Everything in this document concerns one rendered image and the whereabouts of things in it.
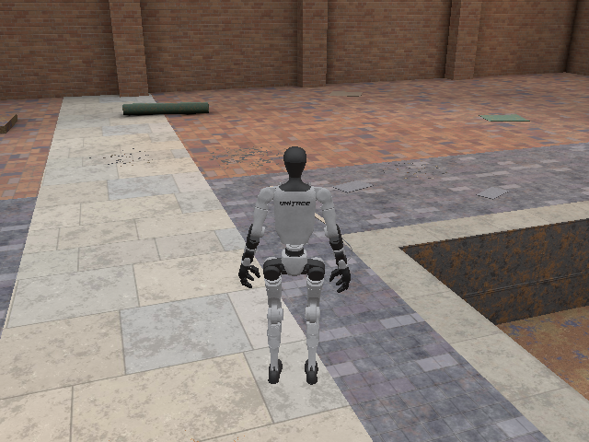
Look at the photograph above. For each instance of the left robot hand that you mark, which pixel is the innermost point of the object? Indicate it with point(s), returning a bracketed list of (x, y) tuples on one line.
[(243, 274)]

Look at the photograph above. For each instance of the right robot forearm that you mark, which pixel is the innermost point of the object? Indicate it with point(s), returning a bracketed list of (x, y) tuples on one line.
[(338, 250)]

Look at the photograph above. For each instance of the right robot hand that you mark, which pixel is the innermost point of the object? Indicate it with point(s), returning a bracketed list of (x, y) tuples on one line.
[(345, 279)]

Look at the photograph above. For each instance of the left robot shin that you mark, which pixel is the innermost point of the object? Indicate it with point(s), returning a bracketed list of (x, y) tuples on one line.
[(274, 340)]

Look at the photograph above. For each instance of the left robot upper arm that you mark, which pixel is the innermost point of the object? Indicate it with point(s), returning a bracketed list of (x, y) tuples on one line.
[(261, 210)]

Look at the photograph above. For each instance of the right robot upper arm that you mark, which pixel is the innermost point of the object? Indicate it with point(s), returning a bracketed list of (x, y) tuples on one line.
[(323, 195)]

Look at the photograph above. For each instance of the robot left foot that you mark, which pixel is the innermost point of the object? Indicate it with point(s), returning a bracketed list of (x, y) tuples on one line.
[(275, 375)]

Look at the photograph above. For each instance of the left robot forearm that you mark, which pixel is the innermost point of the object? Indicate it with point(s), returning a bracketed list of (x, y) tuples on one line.
[(250, 248)]

